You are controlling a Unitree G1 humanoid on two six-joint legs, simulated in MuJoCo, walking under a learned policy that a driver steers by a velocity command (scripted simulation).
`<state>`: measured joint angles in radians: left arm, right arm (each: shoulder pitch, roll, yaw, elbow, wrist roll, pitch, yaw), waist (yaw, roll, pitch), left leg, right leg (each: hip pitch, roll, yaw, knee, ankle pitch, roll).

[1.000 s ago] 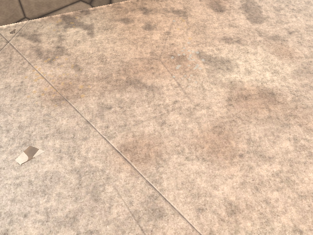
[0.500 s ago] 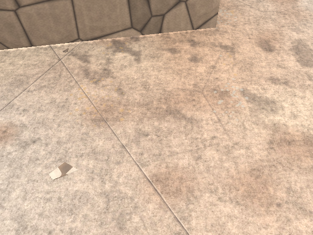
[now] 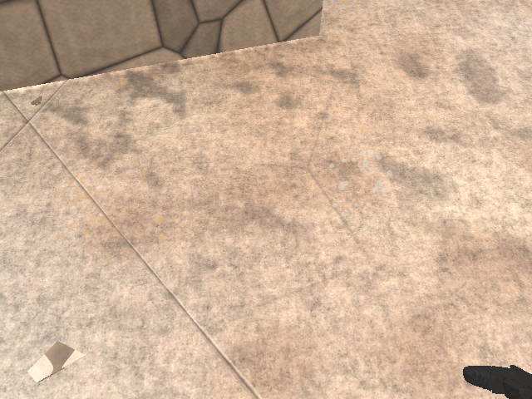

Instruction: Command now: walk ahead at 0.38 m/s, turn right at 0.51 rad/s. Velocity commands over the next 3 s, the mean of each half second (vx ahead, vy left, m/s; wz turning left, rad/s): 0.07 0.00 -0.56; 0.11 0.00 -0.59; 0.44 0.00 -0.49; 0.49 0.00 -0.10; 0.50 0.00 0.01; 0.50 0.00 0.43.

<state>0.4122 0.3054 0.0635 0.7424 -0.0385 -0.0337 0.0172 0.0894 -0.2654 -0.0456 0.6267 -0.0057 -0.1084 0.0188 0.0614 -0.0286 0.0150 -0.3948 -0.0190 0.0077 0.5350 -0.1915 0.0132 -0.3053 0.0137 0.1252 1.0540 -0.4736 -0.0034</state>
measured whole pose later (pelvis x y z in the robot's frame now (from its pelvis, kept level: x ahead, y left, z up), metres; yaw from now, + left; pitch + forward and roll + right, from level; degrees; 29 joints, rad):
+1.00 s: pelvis +0.16 +0.03 +0.02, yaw -35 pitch +1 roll -2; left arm 0.28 0.35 0.11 0.64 -0.02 0.03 0.01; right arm 0.39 -0.29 -0.05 0.79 -0.02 -0.05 -0.04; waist -0.05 -0.02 -0.05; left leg -0.09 0.05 0.06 0.34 -0.27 0.01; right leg -0.67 0.02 0.10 1.21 -0.16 0.06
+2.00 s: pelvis +0.46 -0.39 +0.01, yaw -52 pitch +1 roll +1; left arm 0.30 0.29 0.04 0.78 -0.02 -0.07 0.00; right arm 0.21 -0.27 -0.04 0.75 0.00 -0.09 0.03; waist 0.00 -0.03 0.05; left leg -0.32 -0.06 0.07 0.44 -0.14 0.08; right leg -0.43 -0.03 0.05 1.20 -0.36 -0.03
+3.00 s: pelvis +0.80 -0.83 +0.00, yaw -34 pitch +1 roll +0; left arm 0.25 0.29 0.05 0.83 -0.02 -0.10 0.00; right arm 0.18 -0.30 -0.07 0.67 0.02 -0.05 0.04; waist 0.01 0.00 0.06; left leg -0.42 -0.08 0.02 0.57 -0.18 0.10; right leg -0.31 -0.02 0.01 1.20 -0.44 0.00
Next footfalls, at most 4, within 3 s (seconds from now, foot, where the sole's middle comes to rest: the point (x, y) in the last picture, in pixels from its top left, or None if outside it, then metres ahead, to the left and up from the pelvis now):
0.34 right None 0.26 -0.14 -0.77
0.76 left None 0.21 0.12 -0.77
1.30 right None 0.21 -0.26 -0.77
1.84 left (456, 362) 0.58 -0.42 -0.77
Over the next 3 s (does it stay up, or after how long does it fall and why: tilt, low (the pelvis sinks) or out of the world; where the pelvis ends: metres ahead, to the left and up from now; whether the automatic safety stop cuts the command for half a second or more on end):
stays up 0.80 -0.83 0.00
